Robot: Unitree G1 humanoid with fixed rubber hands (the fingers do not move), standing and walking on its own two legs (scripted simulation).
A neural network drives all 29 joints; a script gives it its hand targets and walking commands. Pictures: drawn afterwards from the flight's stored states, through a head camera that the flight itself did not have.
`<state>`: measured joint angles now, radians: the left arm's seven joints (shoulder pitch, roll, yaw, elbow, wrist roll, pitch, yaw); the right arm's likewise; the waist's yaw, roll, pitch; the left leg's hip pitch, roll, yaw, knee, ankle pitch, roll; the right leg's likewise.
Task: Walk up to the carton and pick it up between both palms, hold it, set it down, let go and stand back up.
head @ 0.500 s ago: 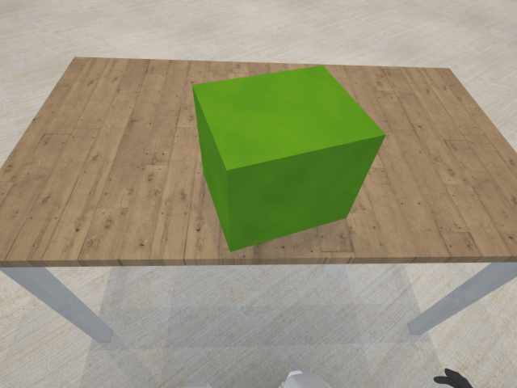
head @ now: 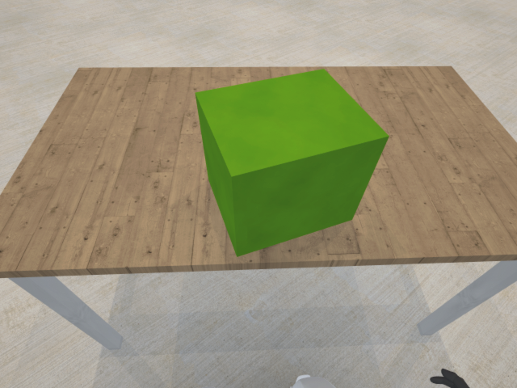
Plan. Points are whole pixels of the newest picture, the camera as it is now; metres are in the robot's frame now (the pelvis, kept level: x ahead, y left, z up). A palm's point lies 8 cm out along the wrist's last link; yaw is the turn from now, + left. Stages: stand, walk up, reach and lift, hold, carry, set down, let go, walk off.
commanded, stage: walk up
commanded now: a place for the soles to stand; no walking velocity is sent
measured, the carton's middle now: (280, 162) +0.50 -0.03 +0.06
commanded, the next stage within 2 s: none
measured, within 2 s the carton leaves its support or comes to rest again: neither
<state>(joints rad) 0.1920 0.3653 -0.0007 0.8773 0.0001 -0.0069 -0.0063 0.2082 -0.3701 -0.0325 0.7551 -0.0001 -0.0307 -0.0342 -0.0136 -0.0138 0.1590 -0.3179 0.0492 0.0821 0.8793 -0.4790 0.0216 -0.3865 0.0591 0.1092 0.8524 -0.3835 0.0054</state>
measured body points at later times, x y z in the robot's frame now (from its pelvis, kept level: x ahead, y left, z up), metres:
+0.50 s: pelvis +0.07 -0.03 +0.01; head +0.11 -0.04 +0.46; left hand +0.15 +0.27 -0.10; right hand +0.16 -0.34 -0.10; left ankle +0.10 +0.08 -0.66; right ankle +0.08 -0.13 -0.70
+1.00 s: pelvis +0.09 +0.02 +0.00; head +0.11 +0.07 +0.44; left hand +0.17 +0.31 -0.16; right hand +0.19 -0.29 -0.07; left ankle +0.17 +0.08 -0.70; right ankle +0.10 -0.14 -0.67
